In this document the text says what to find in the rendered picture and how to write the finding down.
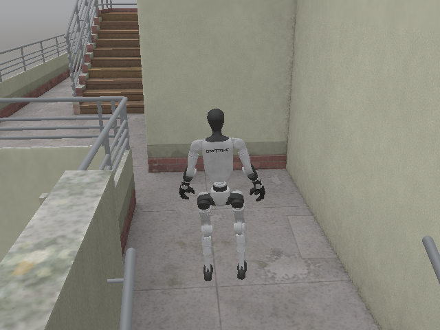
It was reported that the robot left forearm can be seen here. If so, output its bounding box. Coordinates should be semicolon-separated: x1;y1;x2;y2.
181;167;193;190

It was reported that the left robot hand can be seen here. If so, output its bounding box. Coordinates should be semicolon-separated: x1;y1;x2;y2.
179;185;195;200

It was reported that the robot right forearm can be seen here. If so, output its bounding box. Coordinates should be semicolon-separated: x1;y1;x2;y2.
247;164;263;189

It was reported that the robot left upper arm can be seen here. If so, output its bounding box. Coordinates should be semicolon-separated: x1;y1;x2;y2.
186;140;203;177

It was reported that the robot right upper arm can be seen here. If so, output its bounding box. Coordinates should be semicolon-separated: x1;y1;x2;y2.
232;137;254;175

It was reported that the right robot hand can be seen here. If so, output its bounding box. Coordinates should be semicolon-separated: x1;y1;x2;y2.
250;186;265;201

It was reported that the humanoid robot torso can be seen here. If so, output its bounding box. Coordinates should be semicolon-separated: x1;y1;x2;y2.
202;136;234;206

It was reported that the humanoid robot head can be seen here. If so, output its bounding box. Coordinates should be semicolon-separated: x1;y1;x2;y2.
206;109;229;142

